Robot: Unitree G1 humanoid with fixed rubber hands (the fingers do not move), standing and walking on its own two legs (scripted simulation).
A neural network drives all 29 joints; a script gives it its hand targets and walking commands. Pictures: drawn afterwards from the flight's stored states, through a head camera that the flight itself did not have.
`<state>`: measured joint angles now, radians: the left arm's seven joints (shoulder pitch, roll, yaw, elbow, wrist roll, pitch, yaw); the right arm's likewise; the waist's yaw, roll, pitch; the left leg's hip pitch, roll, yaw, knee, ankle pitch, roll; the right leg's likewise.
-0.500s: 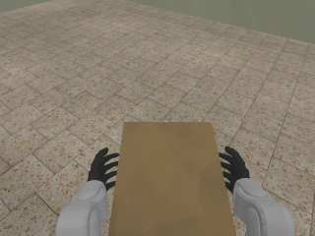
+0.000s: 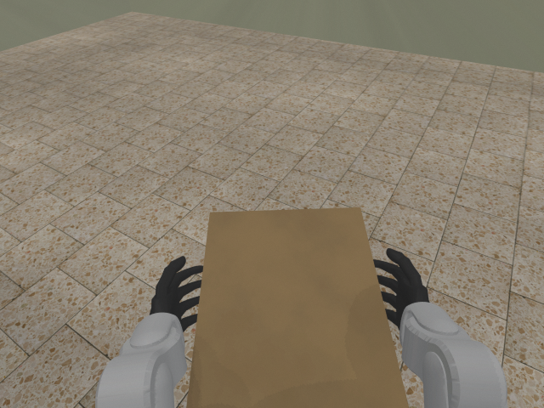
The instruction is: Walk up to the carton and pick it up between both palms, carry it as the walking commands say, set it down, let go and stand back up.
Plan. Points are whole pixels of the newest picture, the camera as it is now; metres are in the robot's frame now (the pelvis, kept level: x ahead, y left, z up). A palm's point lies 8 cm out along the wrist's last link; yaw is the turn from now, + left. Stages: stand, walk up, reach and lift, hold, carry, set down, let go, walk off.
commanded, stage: carry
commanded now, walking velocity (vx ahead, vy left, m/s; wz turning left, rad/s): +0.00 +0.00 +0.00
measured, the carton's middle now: (288, 331) +0.25 +0.00 +0.02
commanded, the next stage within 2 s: none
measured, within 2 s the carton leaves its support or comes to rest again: neither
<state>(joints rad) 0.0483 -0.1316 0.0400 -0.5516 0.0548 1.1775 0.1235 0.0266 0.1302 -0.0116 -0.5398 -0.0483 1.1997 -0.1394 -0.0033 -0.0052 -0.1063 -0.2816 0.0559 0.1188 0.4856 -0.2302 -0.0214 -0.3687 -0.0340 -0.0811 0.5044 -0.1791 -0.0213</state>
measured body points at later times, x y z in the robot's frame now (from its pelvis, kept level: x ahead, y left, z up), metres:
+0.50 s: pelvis -0.06 +0.01 +0.00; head -0.09 +0.01 +0.45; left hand +0.18 +0.17 +0.09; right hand +0.19 -0.13 +0.08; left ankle +0.00 +0.13 -0.73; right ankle +0.05 -0.10 -0.73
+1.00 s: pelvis -0.06 +0.02 -0.01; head -0.08 +0.01 +0.44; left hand +0.19 +0.17 +0.08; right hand +0.19 -0.13 +0.08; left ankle +0.00 +0.13 -0.73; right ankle +0.05 -0.10 -0.73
